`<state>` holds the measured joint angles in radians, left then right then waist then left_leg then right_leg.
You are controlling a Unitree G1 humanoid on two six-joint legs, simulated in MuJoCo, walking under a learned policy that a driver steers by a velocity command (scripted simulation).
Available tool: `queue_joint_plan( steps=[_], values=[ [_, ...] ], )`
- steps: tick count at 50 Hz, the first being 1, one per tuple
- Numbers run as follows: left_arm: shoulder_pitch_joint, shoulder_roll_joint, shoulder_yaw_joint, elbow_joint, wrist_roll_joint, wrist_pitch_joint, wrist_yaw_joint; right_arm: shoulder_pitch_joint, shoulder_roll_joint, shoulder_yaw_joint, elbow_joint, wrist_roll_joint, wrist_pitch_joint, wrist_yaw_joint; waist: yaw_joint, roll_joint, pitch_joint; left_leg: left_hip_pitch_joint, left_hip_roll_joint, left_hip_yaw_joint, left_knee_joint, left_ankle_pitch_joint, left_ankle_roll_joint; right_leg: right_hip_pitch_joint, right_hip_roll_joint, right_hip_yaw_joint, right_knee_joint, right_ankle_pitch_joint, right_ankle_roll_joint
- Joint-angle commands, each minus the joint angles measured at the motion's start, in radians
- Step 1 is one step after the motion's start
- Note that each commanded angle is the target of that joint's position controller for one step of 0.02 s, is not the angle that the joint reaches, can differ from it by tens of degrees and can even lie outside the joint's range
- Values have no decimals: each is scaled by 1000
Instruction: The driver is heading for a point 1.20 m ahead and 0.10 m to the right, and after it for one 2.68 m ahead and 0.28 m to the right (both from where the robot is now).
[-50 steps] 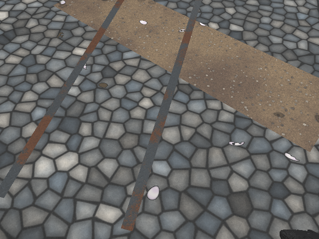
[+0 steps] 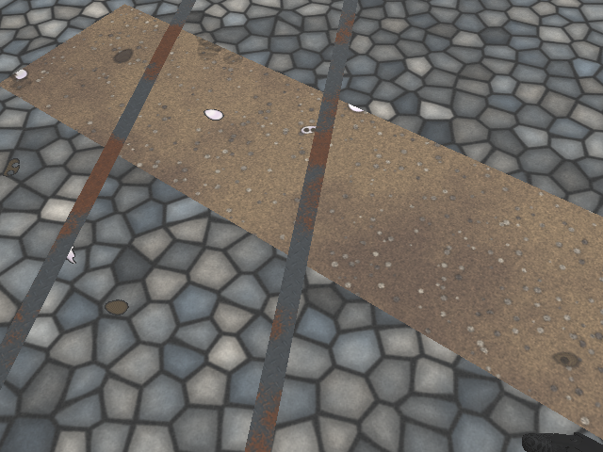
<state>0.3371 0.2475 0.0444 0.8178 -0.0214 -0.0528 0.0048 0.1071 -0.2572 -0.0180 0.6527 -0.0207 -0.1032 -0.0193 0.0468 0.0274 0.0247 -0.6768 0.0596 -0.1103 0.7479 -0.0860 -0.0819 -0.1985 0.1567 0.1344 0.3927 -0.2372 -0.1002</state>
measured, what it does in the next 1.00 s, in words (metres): walks ahead, turning right: left foot, then right foot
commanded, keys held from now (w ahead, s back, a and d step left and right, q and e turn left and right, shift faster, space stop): w+e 0.50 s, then w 0.16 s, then w+q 0.34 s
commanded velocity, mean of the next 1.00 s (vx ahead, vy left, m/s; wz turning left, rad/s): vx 0.50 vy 0.00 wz -0.31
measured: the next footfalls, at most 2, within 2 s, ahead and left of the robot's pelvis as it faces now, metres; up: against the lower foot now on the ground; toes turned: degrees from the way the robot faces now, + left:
left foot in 0.16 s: +0.29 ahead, +0.11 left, +0.00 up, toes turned -12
right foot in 0.66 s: +0.46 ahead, -0.23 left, +0.00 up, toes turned -24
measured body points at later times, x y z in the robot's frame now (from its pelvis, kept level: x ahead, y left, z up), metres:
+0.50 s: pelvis +0.27 +0.00 +0.00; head +0.30 -0.01 +0.45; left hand +0.52 +0.20 -0.09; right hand +0.22 -0.29 -0.11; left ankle +0.25 +0.12 -0.74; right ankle +0.36 -0.20 -0.68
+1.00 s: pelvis +0.50 -0.16 +0.00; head +0.52 -0.17 +0.45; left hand +0.63 +0.09 -0.11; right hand +0.56 -0.46 -0.11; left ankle +0.70 -0.04 -0.67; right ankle +0.42 -0.22 -0.74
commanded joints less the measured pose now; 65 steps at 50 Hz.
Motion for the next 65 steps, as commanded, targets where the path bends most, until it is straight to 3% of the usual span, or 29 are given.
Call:
queue_joint_plan(
  steps=[1, 5, 7, 8, 9, 10, 11, 12, 15, 25, 29, 31, 33, 34, 35, 36, 37, 39, 41, 45, 50, 55, 58, 60, 61, 62, 63, 64, 65],
  values=[
    [28, 176, 52, -45, -19, 7, 22, -65, -60, -22, -72, 10, -6, 12, 6, -88, -71, 229, -96, 61, -196, 174, 5, -63, -212, 170, -88, 464, -103],
    [48, 171, 60, -41, -11, 24, 29, -104, -107, -47, -90, 19, -19, 25, -12, -108, -48, 266, -87, 6, -278, 109, 65, 52, -258, 295, -6, 329, -76],
    [4, 152, 55, -66, -2, 23, 21, 32, -146, -69, -56, 12, -26, 17, -92, -100, -117, 493, -59, 10, -320, 87, 124, 21, -208, 274, 138, 404, -44],
    [-12, 117, 41, -90, 9, 18, 13, 169, -190, -85, -41, 1, -26, 9, -155, -39, -231, 746, 67, -103, -292, 44, 184, -93, -149, 209, 361, 283, -13],
    [136, 56, 18, -102, -11, 11, 10, 269, -249, -103, -12, -3, -13, 8, -121, 242, -377, 1064, 301, -489, -329, -114, 353, -393, -22, 85, 671, -206, 45],
    [129, 133, 25, -96, -14, 10, 8, 265, -185, -94, -15, 23, -7, 11, -126, 223, -338, 1039, 354, -658, -391, -344, 357, -522, -92, 68, 813, -350, 59],
    [44, 192, 44, -103, -13, 15, 6, 210, -136, -81, -27, 23, -4, 9, -141, 116, -192, 908, 309, -544, -424, -381, 312, -563, -131, 66, 862, -260, 71],
    [-16, 191, 49, -117, -6, 22, 9, 152, -121, -74, -33, 15, 3, 11, -123, 42, -101, 786, 266, -421, -447, -286, 279, -552, -163, 25, 854, -185, 83],
    [-37, 144, 50, -138, -1, 32, 1, 94, -87, -63, -8, 9, -2, 23, -65, 66, -12, 568, 185, -203, -531, -91, 257, -466, -233, -10, 764, -104, 95],
    [-239, 82, 26, -215, 1, 23, -35, 134, -180, -92, 85, 25, -2, 19, -104, 31, 9, 594, 171, 144, -595, 117, 248, -445, -254, -91, 357, 263, 106],
    [-331, 80, 18, -259, 3, 20, -48, 213, -210, -98, 139, 47, 14, 27, -123, 31, 48, 668, 215, 157, -569, 123, 239, -408, -224, -122, 236, 163, 66],
    [-310, 107, 28, -263, 9, 18, -51, 209, -235, -104, 155, 58, 25, 25, -87, 52, 37, 709, 232, 172, -490, 330, 225, -338, -189, -159, 192, 64, 30],
    [-73, 181, 72, -191, 13, 19, -43, 205, -220, -92, 164, 59, 34, 18, 45, 37, -105, 626, 172, 258, -192, 583, 173, 41, -111, -211, 111, 125, -22],
    [101, 265, 99, -159, 13, 25, -26, 220, -167, -65, 146, 29, 30, 16, 111, -73, -233, 384, 129, 275, 121, 288, 128, 367, -277, 12, 143, 178, -80],
    [101, 349, 102, -157, 13, 20, -22, 332, -51, -23, 123, 18, 11, 28, 24, -314, -370, 36, -55, 193, 457, -489, 72, 605, -537, 525, 14, -7, -255],
    [112, 249, 78, -167, 14, 10, -25, 253, -163, -51, 144, 54, -5, 34, 92, -170, -388, -37, -33, 24, 566, -510, 83, 571, -552, 570, -58, -73, -243],
    [67, 216, 64, -154, 21, -1, -25, 162, -193, -62, 110, 82, -12, 36, 86, -159, -232, -105, 6, 30, 573, -430, 100, 458, -514, 394, -66, 5, -193],
    [-50, 152, 44, -148, 25, -12, -27, 120, -172, -63, 112, 52, -8, 25, 17, -109, -101, -42, 75, 39, 456, -276, 100, 225, -435, 184, -111, 167, -138],
    [-97, 116, 37, -144, 35, -30, -27, 182, -143, -63, 137, 55, 21, 28, -36, -129, -82, 59, 93, 19, 423, -196, 93, 118, -407, 83, -181, 231, -127],
    [-100, 131, 47, -101, 42, -58, -18, 147, -99, -59, 128, 50, 54, 20, -53, -76, -8, -6, 78, -13, 310, -61, 64, 75, -401, -71, -252, 349, -118],
    [-85, 153, 49, -66, 36, -54, -1, 22, -70, -45, 89, 43, 46, 45, -10, -71, 41, 18, 48, 57, 16, 191, 73, 99, -366, -231, -290, 349, -67],
    [-4, 185, 61, -13, 16, -20, 8, -106, -63, -34, 11, 43, 44, 77, 33, -55, 82, -54, 25, 120, -119, 114, 120, 295, -426, -283, -223, 477, -50],
    [-25, 222, 71, -17, 11, 6, 22, -67, -98, -52, -14, 43, 50, 91, -19, -106, 15, 66, -51, 203, -124, -36, 173, 357, -433, -322, -55, 906, -18],
    [-54, 240, 73, -27, 8, 21, 33, 140, -167, -92, 24, 45, 57, 82, -142, -115, -104, 355, -126, 229, -160, -64, 229, 285, -403, -348, 247, 1051, 18],
    [-56, 228, 65, -41, 13, 15, 39, 301, -238, -125, 58, 45, 64, 64, -222, -46, -190, 653, -79, 100, -212, -26, 278, 79, -358, -347, 519, 816, 58],
    [54, 68, 16, -88, 49, -13, 17, 310, -344, -143, 58, 51, 62, 51, -107, 226, -273, 1028, 195, -438, -252, -103, 470, -399, -151, -294, 900, -188, 131],
    [-21, 121, 16, -101, 18, -58, -1, 334, -284, -123, 32, 45, 50, 52, -163, 131, -422, 1128, 280, -747, -413, -222, 541, -540, -92, -51, 1043, -363, 124],
    [-130, 175, 31, -134, -21, -83, -13, 299, -231, -109, 34, 35, 41, 51, -184, 74, -285, 1043, 248, -596, -444, -179, 475, -620, -156, -17, 1020, -275, 97],
    [-158, 167, 26, -145, -18, -96, -11, 237, -201, -101, 26, 39, 35, 49, -142, -2, -184, 893, 203, -467, -445, -100, 433, -599, -202, -25, 924, -187, 83]
  ],
)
